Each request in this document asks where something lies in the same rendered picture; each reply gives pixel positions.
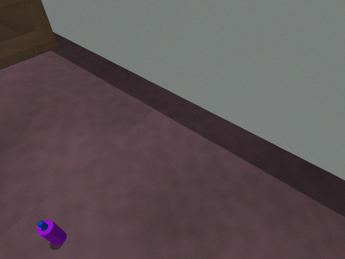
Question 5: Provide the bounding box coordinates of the bookshelf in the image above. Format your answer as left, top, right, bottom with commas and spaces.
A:
0, 0, 58, 67

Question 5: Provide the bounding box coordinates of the bottle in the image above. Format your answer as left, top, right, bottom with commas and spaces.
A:
37, 219, 67, 246

